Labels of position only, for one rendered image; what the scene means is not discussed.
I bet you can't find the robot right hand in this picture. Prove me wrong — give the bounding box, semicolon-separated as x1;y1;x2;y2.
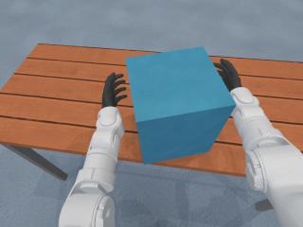
213;59;242;93

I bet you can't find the robot right forearm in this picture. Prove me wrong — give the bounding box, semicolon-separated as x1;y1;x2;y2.
230;87;303;157

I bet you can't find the robot left hand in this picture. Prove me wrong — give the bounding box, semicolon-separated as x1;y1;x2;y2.
101;72;127;109

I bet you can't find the robot left upper arm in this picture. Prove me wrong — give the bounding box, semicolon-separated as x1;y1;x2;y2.
59;193;116;227

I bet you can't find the robot right upper arm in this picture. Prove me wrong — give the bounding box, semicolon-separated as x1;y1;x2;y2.
245;145;303;227

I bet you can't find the table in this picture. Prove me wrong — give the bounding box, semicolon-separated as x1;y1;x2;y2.
0;44;303;212

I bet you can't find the carton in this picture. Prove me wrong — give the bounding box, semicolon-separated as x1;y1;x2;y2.
125;46;237;165

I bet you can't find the robot left forearm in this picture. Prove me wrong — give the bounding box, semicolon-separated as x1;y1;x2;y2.
59;106;125;227

